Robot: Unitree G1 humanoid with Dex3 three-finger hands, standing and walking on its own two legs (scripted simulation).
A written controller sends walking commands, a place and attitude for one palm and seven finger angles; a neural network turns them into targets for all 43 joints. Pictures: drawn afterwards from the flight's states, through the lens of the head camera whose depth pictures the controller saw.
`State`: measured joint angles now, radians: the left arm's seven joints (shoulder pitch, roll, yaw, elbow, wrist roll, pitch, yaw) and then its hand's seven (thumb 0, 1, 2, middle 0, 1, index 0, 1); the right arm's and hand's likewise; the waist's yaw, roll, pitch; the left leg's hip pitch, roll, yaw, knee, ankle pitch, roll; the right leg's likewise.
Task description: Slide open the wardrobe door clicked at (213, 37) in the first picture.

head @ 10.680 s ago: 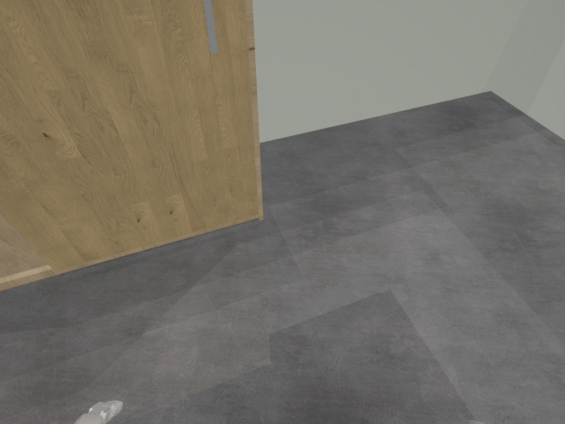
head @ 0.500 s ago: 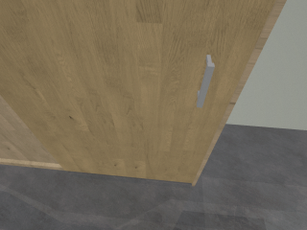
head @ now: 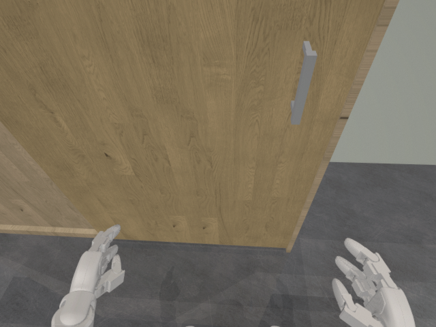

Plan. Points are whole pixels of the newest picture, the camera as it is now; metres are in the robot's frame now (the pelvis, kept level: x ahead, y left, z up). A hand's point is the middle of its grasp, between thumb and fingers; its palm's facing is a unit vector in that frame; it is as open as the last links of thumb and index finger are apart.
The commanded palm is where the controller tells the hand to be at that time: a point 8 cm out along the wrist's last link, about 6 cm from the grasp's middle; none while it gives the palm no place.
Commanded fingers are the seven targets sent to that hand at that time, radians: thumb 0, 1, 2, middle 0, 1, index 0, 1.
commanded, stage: raise the hand with hooked fingers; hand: right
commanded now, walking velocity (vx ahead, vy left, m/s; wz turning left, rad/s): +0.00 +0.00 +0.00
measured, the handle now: (300, 85) +0.52 -0.13 +0.18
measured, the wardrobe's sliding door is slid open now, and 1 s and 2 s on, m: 0.00 0.00 0.00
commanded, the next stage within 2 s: move the hooked fingers beside the handle in 1.68 s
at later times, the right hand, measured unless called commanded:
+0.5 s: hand (408, 243) +0.24 -0.25 +0.11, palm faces +0.16 +0.99 -0.07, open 11.6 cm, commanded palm +0.20 -0.30 +0.11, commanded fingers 0.00 0.20 -0.43 0.28 1.00 0.28 1.00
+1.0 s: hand out of the picture +0.27 -0.30 +0.16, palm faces +0.08 +0.99 -0.07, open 13.9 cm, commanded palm +0.24 -0.35 +0.18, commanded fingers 0.00 0.50 -0.30 0.30 1.20 0.30 1.20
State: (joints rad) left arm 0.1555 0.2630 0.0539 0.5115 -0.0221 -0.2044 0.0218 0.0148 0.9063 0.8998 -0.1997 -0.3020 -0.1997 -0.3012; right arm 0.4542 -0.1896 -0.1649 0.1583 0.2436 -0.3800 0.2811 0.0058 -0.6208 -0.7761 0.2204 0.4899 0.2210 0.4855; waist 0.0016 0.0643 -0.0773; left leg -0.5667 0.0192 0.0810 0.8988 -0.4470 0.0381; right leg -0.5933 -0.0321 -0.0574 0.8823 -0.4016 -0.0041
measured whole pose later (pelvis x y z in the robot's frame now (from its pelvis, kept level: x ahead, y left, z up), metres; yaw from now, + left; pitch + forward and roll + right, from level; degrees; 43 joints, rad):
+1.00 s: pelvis +0.02 -0.03 +0.03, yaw -2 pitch +1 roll +1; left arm 0.21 0.25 -0.08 0.59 -0.06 -0.27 0.11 0.02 0.90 0.90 -0.20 -0.30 -0.20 -0.30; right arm 0.06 -0.40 -0.38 0.07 0.33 0.06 0.39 -0.01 0.46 -0.32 0.29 1.18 0.29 1.18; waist -0.05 -0.05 -0.03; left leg -0.26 0.03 0.10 0.58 -0.33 -0.01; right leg -0.33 0.00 -0.04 0.63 -0.32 -0.04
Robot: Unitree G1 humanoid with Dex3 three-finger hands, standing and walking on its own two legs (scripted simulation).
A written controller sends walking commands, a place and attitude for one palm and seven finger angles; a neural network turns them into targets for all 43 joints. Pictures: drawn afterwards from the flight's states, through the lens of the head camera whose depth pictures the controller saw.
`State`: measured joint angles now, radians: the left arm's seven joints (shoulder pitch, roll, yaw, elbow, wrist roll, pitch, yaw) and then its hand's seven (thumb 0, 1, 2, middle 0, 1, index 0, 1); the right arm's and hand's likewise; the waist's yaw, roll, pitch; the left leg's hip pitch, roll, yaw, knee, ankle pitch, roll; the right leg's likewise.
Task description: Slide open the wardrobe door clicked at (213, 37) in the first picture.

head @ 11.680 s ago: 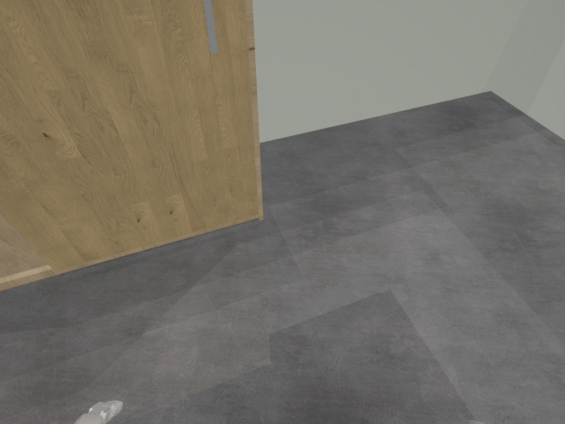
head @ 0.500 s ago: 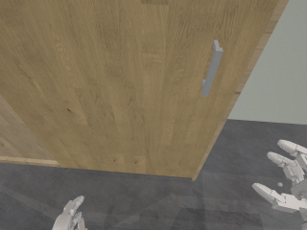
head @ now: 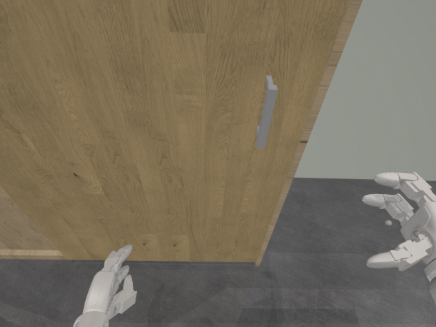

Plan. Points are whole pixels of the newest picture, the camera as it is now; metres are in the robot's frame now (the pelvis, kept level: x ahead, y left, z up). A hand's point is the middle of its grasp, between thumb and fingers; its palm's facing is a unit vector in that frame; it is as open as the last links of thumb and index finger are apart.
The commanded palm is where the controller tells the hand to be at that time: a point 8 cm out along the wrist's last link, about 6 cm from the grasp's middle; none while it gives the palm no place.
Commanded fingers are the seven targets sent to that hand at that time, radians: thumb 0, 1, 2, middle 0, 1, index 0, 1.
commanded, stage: raise the hand with hooked fingers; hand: right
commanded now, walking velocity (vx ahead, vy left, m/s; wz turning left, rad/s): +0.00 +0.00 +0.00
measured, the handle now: (264, 113) +0.51 -0.09 +0.14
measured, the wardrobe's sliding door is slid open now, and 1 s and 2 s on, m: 0.00 0.00 0.00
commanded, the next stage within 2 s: move the hooked fingers beside the handle in 0.68 s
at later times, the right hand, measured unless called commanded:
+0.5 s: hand (394, 200) +0.27 -0.25 +0.16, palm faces +0.08 +1.00 -0.05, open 14.0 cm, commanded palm +0.24 -0.30 +0.17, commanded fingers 0.00 0.50 -0.30 0.30 1.20 0.30 1.20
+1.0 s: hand (379, 196) +0.29 -0.24 +0.15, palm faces +0.07 +1.00 -0.04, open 14.0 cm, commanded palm +0.26 -0.28 +0.17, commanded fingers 0.00 0.50 -0.30 0.30 1.20 0.30 1.20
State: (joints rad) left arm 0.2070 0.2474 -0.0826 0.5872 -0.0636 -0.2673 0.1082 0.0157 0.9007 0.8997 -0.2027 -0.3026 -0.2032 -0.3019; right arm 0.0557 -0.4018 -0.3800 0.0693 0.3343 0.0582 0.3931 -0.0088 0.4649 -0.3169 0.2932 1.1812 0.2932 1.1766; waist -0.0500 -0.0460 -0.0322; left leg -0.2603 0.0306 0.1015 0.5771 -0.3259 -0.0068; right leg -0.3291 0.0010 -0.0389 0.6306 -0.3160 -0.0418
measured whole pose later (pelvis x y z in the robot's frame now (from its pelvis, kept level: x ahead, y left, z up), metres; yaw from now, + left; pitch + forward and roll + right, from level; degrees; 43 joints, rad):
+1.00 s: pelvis +0.00 +0.02 +0.01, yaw +0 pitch -1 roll +1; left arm 0.22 0.28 -0.06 0.63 -0.09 -0.24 0.13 0.02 0.90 0.90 -0.20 -0.30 -0.20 -0.30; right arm -0.13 -0.43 -0.42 0.25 0.32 0.09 0.42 -0.01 0.50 -0.30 0.30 1.20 0.30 1.20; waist -0.04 -0.06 -0.01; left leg -0.21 0.01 0.11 0.52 -0.30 0.02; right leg -0.27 -0.02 -0.03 0.56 -0.27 -0.01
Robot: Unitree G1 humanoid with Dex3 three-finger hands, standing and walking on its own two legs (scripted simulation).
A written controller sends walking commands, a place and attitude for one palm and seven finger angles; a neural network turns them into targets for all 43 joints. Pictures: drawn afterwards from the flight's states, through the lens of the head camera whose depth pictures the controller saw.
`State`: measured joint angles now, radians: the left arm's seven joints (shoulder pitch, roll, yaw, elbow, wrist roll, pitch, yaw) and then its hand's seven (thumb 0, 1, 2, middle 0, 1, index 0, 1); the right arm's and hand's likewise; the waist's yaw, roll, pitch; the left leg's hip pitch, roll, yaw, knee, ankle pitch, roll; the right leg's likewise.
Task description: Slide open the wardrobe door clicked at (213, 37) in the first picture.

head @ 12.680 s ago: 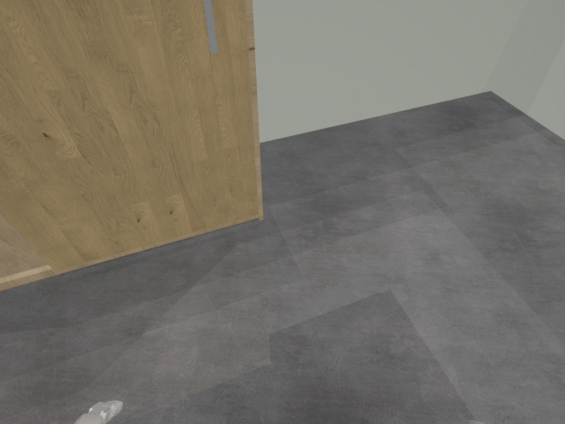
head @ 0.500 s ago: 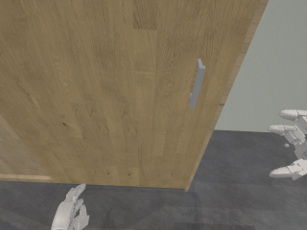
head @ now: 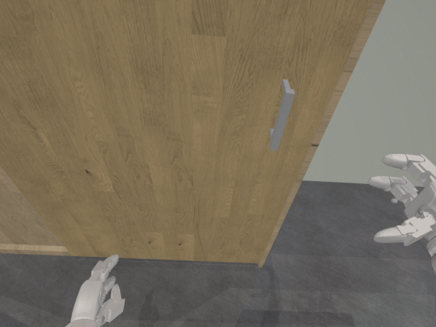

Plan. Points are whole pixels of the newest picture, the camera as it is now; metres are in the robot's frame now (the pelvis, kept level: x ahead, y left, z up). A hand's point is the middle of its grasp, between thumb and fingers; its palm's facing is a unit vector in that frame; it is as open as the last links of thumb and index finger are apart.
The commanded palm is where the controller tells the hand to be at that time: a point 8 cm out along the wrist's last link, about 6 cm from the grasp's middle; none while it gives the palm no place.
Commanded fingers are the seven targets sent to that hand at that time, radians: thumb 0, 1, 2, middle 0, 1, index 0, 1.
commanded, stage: move the hooked fingers beside the handle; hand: right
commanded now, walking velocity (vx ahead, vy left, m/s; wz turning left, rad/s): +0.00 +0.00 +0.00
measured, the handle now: (279, 116) +0.51 -0.11 +0.14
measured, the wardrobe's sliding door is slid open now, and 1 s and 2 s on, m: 0.00 0.00 0.00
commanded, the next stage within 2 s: none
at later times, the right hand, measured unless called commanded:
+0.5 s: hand (352, 168) +0.36 -0.22 +0.15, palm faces +0.02 +1.00 +0.00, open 14.0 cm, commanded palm +0.33 -0.27 +0.15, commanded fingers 0.00 0.50 -0.30 0.30 1.20 0.30 1.20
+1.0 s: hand (326, 151) +0.41 -0.19 +0.14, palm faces +0.03 +1.00 +0.00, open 14.0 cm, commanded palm +0.38 -0.24 +0.15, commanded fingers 0.00 0.50 -0.30 0.30 1.20 0.30 1.20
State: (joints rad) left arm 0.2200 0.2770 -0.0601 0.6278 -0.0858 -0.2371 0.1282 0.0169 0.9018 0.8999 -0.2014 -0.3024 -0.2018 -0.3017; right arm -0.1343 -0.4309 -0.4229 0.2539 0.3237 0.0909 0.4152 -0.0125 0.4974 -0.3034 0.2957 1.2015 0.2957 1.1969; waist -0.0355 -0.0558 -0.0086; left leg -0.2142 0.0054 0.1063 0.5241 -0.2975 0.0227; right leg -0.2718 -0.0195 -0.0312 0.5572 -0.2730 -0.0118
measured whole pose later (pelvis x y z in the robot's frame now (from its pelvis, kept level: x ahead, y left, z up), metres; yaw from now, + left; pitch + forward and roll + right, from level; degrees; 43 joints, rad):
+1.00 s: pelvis +0.01 -0.01 +0.00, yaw +2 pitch +2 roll +0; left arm 0.26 0.26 -0.04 0.65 -0.07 -0.11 0.09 0.02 0.90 0.90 -0.20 -0.30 -0.20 -0.30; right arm -0.45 -0.33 -0.27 0.49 0.22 0.05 0.18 -0.01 0.50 -0.30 0.30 1.20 0.30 1.20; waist 0.03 -0.03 -0.02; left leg -0.26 0.01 0.07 0.53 -0.30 0.01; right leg -0.30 -0.01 -0.06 0.54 -0.28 -0.02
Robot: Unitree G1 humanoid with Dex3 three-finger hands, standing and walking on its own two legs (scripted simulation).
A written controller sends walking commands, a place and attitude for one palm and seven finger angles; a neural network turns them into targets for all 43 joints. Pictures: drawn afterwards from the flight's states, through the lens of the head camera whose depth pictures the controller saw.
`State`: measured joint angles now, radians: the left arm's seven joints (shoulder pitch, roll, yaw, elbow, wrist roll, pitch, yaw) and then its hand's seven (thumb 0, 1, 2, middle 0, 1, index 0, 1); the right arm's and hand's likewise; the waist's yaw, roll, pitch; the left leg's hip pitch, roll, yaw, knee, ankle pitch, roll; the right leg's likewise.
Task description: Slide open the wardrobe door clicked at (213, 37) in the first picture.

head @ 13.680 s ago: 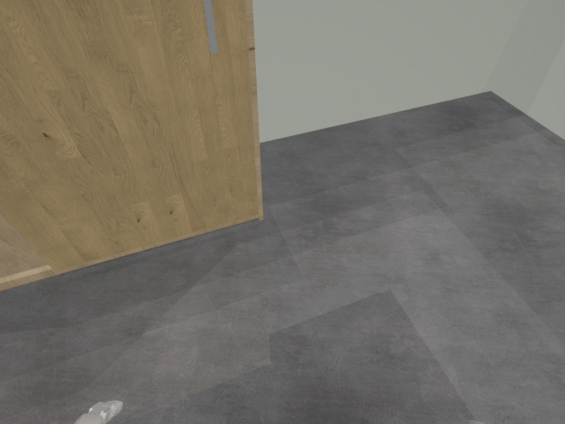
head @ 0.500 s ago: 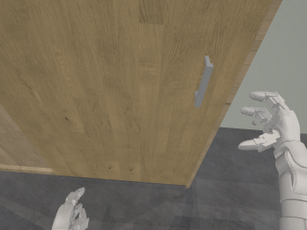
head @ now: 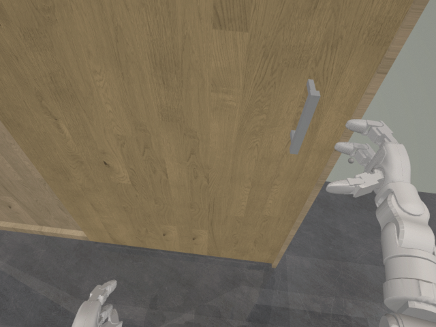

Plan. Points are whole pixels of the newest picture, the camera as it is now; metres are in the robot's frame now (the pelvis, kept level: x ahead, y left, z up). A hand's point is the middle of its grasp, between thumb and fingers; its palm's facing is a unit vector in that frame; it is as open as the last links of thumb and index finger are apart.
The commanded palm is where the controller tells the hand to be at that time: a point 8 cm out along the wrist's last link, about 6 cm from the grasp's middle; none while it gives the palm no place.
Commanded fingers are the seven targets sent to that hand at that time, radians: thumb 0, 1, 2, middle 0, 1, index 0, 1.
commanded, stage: move the hooked fingers beside the handle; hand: right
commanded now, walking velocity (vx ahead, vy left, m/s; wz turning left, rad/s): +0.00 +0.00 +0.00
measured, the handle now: (302, 118) +0.50 -0.12 +0.14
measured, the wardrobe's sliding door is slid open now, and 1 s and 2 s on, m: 0.00 0.00 0.00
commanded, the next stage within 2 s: none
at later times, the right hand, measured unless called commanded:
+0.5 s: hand (326, 137) +0.44 -0.16 +0.14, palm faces +0.05 +1.00 +0.00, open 14.0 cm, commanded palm +0.40 -0.22 +0.14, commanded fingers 0.00 0.50 -0.30 0.30 1.20 0.30 1.20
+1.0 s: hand (325, 137) +0.44 -0.16 +0.14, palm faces +0.05 +1.00 +0.00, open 14.0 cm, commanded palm +0.40 -0.21 +0.14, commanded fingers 0.00 0.50 -0.30 0.30 1.20 0.30 1.20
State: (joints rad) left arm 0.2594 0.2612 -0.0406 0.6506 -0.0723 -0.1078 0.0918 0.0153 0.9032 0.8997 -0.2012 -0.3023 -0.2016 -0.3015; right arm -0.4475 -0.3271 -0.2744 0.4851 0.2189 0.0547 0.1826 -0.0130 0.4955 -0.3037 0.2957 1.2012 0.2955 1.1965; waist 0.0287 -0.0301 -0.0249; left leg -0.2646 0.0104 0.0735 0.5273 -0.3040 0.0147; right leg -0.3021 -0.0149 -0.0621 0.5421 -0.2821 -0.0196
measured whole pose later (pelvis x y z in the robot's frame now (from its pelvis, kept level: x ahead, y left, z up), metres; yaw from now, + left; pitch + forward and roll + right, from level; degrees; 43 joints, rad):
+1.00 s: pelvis +0.00 +0.00 +0.00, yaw +1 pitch +5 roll +0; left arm 0.32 0.26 -0.02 0.66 -0.06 -0.05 0.05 0.01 0.90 0.90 -0.20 -0.30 -0.20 -0.30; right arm -0.65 -0.31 -0.27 0.77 0.16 -0.11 0.11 -0.01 0.49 -0.30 0.30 1.20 0.30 1.20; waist 0.06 -0.03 -0.06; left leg -0.34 0.00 0.05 0.56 -0.31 0.02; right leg -0.37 -0.03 -0.08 0.57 -0.30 -0.02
